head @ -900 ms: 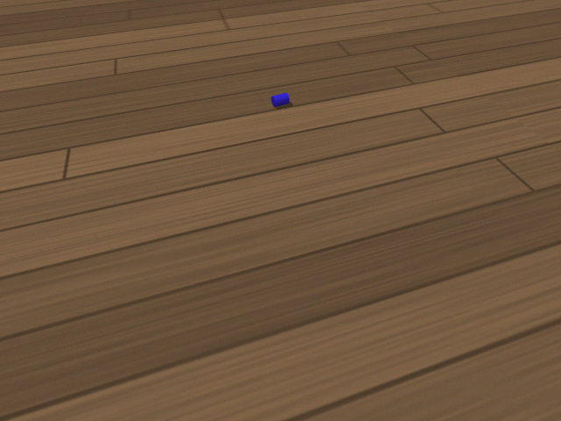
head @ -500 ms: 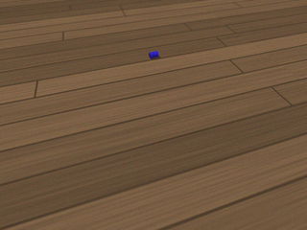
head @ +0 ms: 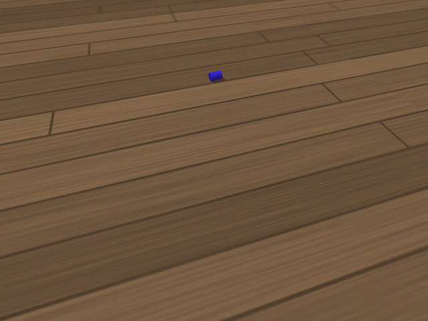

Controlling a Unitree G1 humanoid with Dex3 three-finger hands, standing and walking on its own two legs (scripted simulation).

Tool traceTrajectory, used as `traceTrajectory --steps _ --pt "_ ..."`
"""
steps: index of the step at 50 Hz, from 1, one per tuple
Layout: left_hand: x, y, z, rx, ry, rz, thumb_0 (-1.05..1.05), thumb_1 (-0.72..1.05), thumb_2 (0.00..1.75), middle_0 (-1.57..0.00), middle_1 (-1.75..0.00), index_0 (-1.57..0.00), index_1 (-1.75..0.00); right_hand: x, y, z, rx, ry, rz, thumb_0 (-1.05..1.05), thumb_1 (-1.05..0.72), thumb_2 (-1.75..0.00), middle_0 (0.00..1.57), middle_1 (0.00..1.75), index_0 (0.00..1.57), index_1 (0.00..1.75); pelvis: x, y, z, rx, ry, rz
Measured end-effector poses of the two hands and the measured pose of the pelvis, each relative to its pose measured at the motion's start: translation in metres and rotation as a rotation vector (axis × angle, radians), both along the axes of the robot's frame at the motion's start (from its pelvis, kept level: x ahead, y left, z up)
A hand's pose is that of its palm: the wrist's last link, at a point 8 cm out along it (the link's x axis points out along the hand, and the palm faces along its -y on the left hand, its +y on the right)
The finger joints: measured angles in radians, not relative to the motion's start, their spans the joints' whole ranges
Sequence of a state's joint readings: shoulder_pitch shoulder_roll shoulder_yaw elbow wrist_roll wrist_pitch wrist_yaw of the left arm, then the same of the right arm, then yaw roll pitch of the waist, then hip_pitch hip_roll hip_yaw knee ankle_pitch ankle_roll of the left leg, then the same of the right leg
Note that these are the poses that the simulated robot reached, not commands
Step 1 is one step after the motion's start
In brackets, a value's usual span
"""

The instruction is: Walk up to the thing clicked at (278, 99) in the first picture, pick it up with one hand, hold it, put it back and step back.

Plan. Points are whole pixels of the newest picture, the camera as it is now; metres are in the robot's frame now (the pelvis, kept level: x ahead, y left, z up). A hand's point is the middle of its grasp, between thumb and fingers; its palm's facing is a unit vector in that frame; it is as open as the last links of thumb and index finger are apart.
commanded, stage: stand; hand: left
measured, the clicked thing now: (215, 75) +2.10 +0.09 -0.75
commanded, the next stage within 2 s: walk up in 0.22 s
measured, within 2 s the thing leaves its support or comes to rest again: neither
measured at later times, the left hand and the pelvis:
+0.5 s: hand (104, 315) +0.15 +0.25 -0.13, palm faces +0.02 -0.92 -0.39, open 7.4 cm; pelvis +0.05 -0.05 -0.01, yaw +2 degrees
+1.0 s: hand (155, 282) +0.23 +0.17 -0.19, palm faces +0.24 -0.91 -0.33, open 7.4 cm; pelvis +0.31 -0.09 -0.04, yaw +12 degrees
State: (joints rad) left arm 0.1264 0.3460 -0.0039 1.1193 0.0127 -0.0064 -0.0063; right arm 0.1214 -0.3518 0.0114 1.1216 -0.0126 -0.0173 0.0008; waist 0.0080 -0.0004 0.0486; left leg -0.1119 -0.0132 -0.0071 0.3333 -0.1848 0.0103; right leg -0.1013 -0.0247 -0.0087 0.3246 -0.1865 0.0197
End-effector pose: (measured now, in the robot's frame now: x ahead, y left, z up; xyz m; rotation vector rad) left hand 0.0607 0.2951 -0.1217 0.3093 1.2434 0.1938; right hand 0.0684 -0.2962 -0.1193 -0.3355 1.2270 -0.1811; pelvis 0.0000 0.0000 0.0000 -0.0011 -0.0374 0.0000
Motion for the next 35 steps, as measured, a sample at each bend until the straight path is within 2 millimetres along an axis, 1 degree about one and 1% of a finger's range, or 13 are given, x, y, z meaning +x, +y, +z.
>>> traceTrajectory --steps 11,14,16,19,22,24,27,29,31,35 --pt "0.000 0.001 0.001 0.004 0.005 0.006 0.01 0.91 0.90 -0.21 -0.30 -0.20 -0.30 0.005 0.002 -0.001 0.004 -0.004 0.006 0.01 -0.91 -0.90 0.21 0.30 0.21 0.30 0.003 0.001 0.000 0.002 0.000 0.002" --pt "0.006 0.006 0.002 -0.018 -0.032 0.019 0.01 0.91 0.90 -0.21 -0.30 -0.20 -0.30 0.008 -0.002 0.001 0.016 -0.029 0.018 0.01 -0.91 -0.90 0.21 0.30 0.21 0.30 0.006 -0.001 -0.003 0.003 0.016 0.018" --pt "0.014 0.012 0.004 -0.012 -0.065 0.026 0.01 0.91 0.90 -0.21 -0.30 -0.20 -0.30 0.009 -0.011 0.002 0.010 -0.038 0.029 0.01 -0.90 -0.90 0.21 0.30 0.21 0.30 0.009 -0.006 -0.006 0.007 0.027 0.025" --pt "0.031 0.015 0.010 0.008 -0.098 0.022 0.01 0.91 0.90 -0.21 -0.30 -0.20 -0.30 0.011 -0.030 0.006 -0.014 -0.041 0.031 0.01 -0.90 -0.90 0.21 0.30 0.21 0.30 0.018 -0.018 -0.008 0.019 0.036 0.033" --pt "0.053 0.011 0.020 0.030 -0.121 0.005 0.01 0.91 0.90 -0.21 -0.30 -0.20 -0.30 0.016 -0.056 0.011 -0.035 -0.033 0.021 0.01 -0.90 -0.90 0.21 0.30 0.21 0.30 0.033 -0.034 -0.007 0.021 0.037 0.037" --pt "0.069 0.003 0.026 0.046 -0.137 -0.005 0.01 0.91 0.90 -0.21 -0.30 -0.20 -0.30 0.024 -0.076 0.011 -0.046 -0.026 0.018 0.01 -0.90 -0.90 0.21 0.30 0.21 0.30 0.046 -0.046 -0.008 0.020 0.034 0.041" --pt "0.094 -0.012 0.031 0.079 -0.183 -0.001 0.01 0.91 0.90 -0.21 -0.30 -0.20 -0.30 0.047 -0.109 0.002 -0.064 -0.011 0.029 0.01 -0.90 -0.90 0.21 0.30 0.21 0.30 0.069 -0.068 -0.016 0.009 0.023 0.055" --pt "0.100 -0.023 0.032 0.100 -0.229 0.022 0.01 0.91 0.90 -0.21 -0.30 -0.20 -0.30 0.071 -0.124 -0.003 -0.081 0.006 0.050 0.01 -0.90 -0.90 0.21 0.30 0.21 0.30 0.084 -0.080 -0.020 -0.009 0.017 0.086" --pt "0.099 -0.036 0.034 0.095 -0.239 0.060 0.01 0.91 0.90 -0.21 -0.30 -0.20 -0.30 0.102 -0.128 -0.001 -0.075 0.001 0.080 0.01 -0.91 -0.90 0.21 0.30 0.21 0.30 0.101 -0.088 -0.016 -0.007 0.013 0.110" --pt "0.091 -0.056 0.034 0.071 -0.172 0.124 0.01 0.91 0.90 -0.21 -0.30 -0.20 -0.30 0.177 -0.126 0.010 -0.033 -0.078 0.166 0.01 -0.91 -0.90 0.20 0.30 0.21 0.30 0.136 -0.097 -0.006 -0.006 0.005 0.132"
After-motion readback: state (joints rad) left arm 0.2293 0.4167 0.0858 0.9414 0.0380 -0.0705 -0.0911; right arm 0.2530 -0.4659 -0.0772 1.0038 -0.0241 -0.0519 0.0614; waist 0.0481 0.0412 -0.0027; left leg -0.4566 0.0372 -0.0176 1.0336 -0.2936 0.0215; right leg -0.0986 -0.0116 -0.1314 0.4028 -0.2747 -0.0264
